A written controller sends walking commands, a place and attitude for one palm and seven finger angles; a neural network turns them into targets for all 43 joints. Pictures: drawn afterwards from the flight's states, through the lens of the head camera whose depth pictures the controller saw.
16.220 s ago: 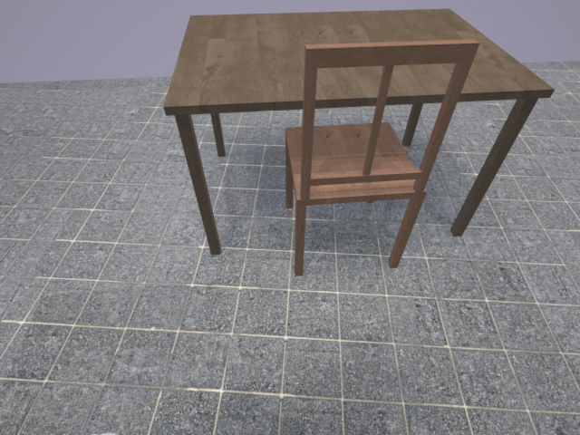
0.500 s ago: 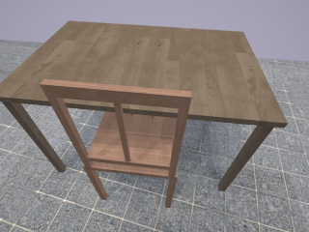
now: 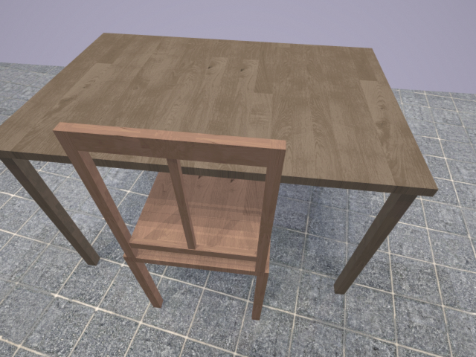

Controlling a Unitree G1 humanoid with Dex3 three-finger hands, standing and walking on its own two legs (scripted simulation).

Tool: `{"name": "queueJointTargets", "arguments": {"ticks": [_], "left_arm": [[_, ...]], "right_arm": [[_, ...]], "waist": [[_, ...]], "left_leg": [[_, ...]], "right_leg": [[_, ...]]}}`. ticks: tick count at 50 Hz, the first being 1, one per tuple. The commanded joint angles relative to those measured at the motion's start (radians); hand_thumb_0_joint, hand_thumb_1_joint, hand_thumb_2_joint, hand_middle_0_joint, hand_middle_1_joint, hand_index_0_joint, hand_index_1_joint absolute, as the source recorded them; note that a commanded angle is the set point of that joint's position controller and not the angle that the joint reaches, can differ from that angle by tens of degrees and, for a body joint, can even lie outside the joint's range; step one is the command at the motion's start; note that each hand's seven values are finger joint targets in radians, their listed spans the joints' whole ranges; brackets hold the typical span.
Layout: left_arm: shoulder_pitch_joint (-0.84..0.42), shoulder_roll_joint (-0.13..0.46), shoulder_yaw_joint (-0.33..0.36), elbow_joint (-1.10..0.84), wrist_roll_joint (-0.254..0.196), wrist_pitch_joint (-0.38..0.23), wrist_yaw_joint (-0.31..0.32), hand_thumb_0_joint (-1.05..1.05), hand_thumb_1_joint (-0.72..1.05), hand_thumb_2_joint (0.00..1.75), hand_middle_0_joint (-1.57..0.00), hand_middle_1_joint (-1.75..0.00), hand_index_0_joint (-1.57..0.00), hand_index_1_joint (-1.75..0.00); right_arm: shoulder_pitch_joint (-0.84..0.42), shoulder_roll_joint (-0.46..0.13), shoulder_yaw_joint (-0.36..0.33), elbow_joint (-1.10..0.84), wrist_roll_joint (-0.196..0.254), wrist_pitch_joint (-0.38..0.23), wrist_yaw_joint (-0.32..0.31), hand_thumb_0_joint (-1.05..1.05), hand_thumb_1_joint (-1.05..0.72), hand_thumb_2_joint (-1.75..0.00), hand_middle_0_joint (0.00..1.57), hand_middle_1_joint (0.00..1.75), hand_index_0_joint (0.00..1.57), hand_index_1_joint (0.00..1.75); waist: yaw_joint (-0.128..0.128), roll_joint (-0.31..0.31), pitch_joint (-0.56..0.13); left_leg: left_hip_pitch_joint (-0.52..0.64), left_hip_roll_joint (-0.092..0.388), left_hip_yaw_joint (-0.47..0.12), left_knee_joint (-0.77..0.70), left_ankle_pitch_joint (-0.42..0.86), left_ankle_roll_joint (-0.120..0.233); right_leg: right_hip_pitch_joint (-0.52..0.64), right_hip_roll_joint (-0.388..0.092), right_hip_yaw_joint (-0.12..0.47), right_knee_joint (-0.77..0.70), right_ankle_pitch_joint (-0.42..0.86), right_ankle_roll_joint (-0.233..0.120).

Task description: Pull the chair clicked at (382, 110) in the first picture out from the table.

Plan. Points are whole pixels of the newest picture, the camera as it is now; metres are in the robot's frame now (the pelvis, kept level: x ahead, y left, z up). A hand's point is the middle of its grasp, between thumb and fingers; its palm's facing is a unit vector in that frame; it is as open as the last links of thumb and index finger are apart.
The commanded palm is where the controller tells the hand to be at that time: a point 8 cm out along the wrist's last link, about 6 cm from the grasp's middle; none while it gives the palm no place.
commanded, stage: look again from close up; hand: left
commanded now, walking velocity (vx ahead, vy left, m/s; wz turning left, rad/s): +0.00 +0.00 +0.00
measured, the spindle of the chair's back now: (184, 209) +0.44 +0.16 -0.07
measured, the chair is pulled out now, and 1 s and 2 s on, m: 0.00 0.00 0.00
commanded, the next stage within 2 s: raise the hand toward the chair's back in 0.74 s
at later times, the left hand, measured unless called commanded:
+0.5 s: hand out of the picture -0.02 +0.15 -0.17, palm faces +0.05 -0.98 -0.19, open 7.4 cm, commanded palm none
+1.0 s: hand out of the picture +0.12 +0.20 -0.07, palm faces +0.25 -0.94 -0.21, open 7.4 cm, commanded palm +0.09 +0.22 -0.07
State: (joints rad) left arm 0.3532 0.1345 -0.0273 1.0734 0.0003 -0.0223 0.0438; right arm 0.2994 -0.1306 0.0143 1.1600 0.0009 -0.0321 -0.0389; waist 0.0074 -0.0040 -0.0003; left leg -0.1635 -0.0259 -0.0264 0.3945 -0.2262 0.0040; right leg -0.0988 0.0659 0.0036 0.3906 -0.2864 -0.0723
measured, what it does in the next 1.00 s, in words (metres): stands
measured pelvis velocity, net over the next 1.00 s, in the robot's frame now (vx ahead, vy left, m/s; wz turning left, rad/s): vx -0.02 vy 0.00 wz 0.04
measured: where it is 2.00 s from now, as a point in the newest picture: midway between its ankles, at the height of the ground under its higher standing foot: outside the picture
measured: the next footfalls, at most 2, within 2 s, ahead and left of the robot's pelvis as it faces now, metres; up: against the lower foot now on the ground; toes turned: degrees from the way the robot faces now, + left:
none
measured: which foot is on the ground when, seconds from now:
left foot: down 0.00-1.00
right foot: down 0.00-1.00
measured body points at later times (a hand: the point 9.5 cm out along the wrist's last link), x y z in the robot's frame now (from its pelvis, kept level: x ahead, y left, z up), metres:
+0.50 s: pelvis +0.00 -0.01 +0.00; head +0.00 -0.02 +0.45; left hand -0.02 +0.20 -0.16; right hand -0.02 -0.22 -0.17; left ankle -0.01 +0.12 -0.74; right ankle -0.05 -0.07 -0.74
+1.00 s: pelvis -0.02 +0.00 -0.01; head -0.01 -0.03 +0.44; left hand +0.11 +0.25 -0.05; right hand +0.05 -0.25 -0.15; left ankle -0.01 +0.12 -0.74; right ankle -0.05 -0.07 -0.74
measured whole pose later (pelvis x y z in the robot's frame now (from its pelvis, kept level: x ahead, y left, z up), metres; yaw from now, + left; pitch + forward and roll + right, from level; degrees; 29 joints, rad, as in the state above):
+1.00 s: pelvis -0.02 +0.00 -0.01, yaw +2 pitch +0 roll +0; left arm 0.47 0.20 0.00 0.30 -0.18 -0.09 0.11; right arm 0.34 -0.25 -0.01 0.90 0.04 -0.23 -0.08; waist -0.02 0.07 -0.01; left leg -0.29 -0.03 -0.05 0.56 -0.28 0.01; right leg -0.21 0.06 -0.04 0.54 -0.34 -0.07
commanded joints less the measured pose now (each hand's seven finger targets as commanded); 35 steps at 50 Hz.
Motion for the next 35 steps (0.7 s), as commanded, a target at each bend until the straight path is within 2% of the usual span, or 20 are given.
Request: {"name": "queueJointTargets", "arguments": {"ticks": [1, 3, 4, 8, 9, 13, 15, 18, 24, 27, 30, 33, 35], "left_arm": [[0.087, 0.102, 0.019, -0.03, 0.003, -0.013, 0.006, 0.0, 0.9, 0.9, -0.2, -0.3, -0.2, -0.3], [0.087, 0.101, 0.019, -0.031, 0.003, -0.013, 0.006, 0.0, 0.9, 0.9, -0.2, -0.3, -0.2, -0.3], [0.086, 0.102, 0.019, -0.031, 0.003, -0.013, 0.006, 0.0, 0.9, 0.9, -0.2, -0.3, -0.2, -0.3], [0.087, 0.106, 0.019, -0.032, 0.003, -0.014, 0.006, 0.0, 0.9, 0.9, -0.2, -0.3, -0.2, -0.3], [0.086, 0.102, 0.019, -0.032, 0.002, -0.013, 0.006, 0.0, 0.9, 0.9, -0.2, -0.3, -0.2, -0.3], [0.089, 0.107, 0.02, -0.031, 0.002, -0.014, 0.007, 0.0, 0.9, 0.9, -0.2, -0.3, -0.2, -0.3], [0.093, 0.109, 0.022, -0.034, 0.003, -0.014, 0.008, 0.0, 0.9, 0.9, -0.2, -0.3, -0.2, -0.3], [0.09, 0.111, 0.022, -0.034, 0.002, -0.014, 0.008, 0.0, 0.9, 0.9, -0.2, -0.3, -0.2, -0.3], [0.088, 0.107, 0.021, -0.036, 0.002, -0.01, 0.006, 0.0, 0.9, 0.9, -0.2, -0.3, -0.2, -0.3], [0.09, 0.109, 0.022, -0.035, 0.002, -0.012, 0.007, 0.0, 0.9, 0.9, -0.2, -0.3, -0.2, -0.3], [0.087, 0.108, 0.023, -0.038, 0.003, -0.011, 0.007, 0.0, 0.9, 0.9, -0.2, -0.3, -0.2, -0.3], [0.091, 0.106, 0.022, -0.038, 0.002, -0.012, 0.007, 0.0, 0.9, 0.9, -0.2, -0.3, -0.2, -0.3], [0.089, 0.106, 0.022, -0.039, 0.003, -0.01, 0.007, 0.0, 0.9, 0.9, -0.2, -0.3, -0.2, -0.3]], "right_arm": [[0.071, -0.083, -0.009, -0.021, 0.004, -0.01, -0.003, 0.0, -0.9, -0.9, 0.2, 0.3, 0.2, 0.3], [0.072, -0.081, -0.01, -0.02, 0.004, -0.01, -0.003, 0.0, -0.9, -0.9, 0.2, 0.3, 0.2, 0.3], [0.067, -0.077, -0.009, -0.02, 0.005, -0.008, -0.003, 0.0, -0.9, -0.9, 0.2, 0.3, 0.2, 0.3], [0.074, -0.08, -0.009, -0.02, 0.004, -0.008, -0.003, 0.0, -0.9, -0.9, 0.2, 0.3, 0.2, 0.3], [0.066, -0.076, -0.009, -0.021, 0.005, -0.007, -0.003, 0.0, -0.9, -0.9, 0.2, 0.3, 0.2, 0.3], [0.075, -0.077, -0.009, -0.019, 0.004, -0.007, -0.004, 0.0, -0.9, -0.9, 0.2, 0.3, 0.2, 0.3], [0.069, -0.075, -0.009, -0.02, 0.004, -0.005, -0.004, 0.0, -0.9, -0.9, 0.2, 0.3, 0.2, 0.3], [0.078, -0.075, -0.008, -0.018, 0.004, -0.006, -0.004, 0.0, -0.9, -0.9, 0.2, 0.3, 0.2, 0.3], [0.075, -0.069, -0.008, -0.02, 0.004, -0.002, -0.004, 0.0, -0.9, -0.9, 0.2, 0.3, 0.2, 0.3], [0.083, -0.07, -0.009, -0.019, 0.004, -0.005, -0.004, 0.0, -0.9, -0.9, 0.2, 0.3, 0.2, 0.3], [0.083, -0.07, -0.009, -0.02, 0.004, -0.004, -0.004, 0.0, -0.9, -0.9, 0.2, 0.3, 0.2, 0.3], [0.086, -0.07, -0.01, -0.021, 0.004, -0.006, -0.004, 0.0, -0.9, -0.9, 0.2, 0.3, 0.2, 0.3], [0.082, -0.068, -0.009, -0.019, 0.004, -0.004, -0.004, 0.0, -0.9, -0.9, 0.2, 0.3, 0.2, 0.3]], "waist": [[-0.004, -0.007, 0.064], [-0.004, -0.001, 0.059], [-0.001, 0.0, 0.082], [-0.006, -0.008, 0.059], [-0.003, -0.006, 0.085], [-0.004, -0.014, 0.061], [-0.002, -0.021, 0.072], [-0.004, -0.022, 0.055], [-0.003, -0.003, 0.1], [-0.004, -0.001, 0.065], [-0.004, -0.007, 0.078], [-0.006, -0.009, 0.055], [-0.004, -0.003, 0.085]], "left_leg": [[0.026, 0.099, -0.08, -0.03, 0.211, 0.035], [0.03, 0.1, -0.078, -0.03, 0.213, 0.034], [0.016, 0.099, -0.073, -0.029, 0.195, 0.034], [0.023, 0.1, -0.072, -0.026, 0.2, 0.031], [0.011, 0.097, -0.071, -0.028, 0.184, 0.031], [0.013, 0.097, -0.068, -0.02, 0.193, 0.029], [-0.001, 0.092, -0.061, -0.014, 0.18, 0.026], [0.007, 0.095, -0.061, -0.013, 0.194, 0.026], [-0.013, 0.092, -0.063, -0.02, 0.155, 0.026], [0.004, 0.094, -0.064, -0.014, 0.179, 0.025], [-0.011, 0.092, -0.064, -0.013, 0.167, 0.025], [0.007, 0.096, -0.065, -0.014, 0.182, 0.026], [-0.008, 0.094, -0.066, -0.014, 0.17, 0.026]], "right_leg": [[-0.093, -0.148, 0.124, -0.075, 0.26, 0.021], [-0.091, -0.148, 0.125, -0.075, 0.262, 0.019], [-0.096, -0.147, 0.124, -0.086, 0.255, 0.023], [-0.088, -0.149, 0.128, -0.078, 0.276, 0.022], [-0.098, -0.146, 0.127, -0.087, 0.264, 0.025], [-0.081, -0.151, 0.13, -0.08, 0.3, 0.031], [-0.078, -0.154, 0.131, -0.084, 0.322, 0.042], [-0.068, -0.153, 0.127, -0.079, 0.337, 0.039], [-0.099, -0.147, 0.13, -0.098, 0.261, 0.038], [-0.084, -0.15, 0.13, -0.087, 0.289, 0.036], [-0.087, -0.148, 0.132, -0.092, 0.277, 0.041], [-0.081, -0.15, 0.128, -0.084, 0.29, 0.035], [-0.096, -0.147, 0.129, -0.092, 0.268, 0.038]]}}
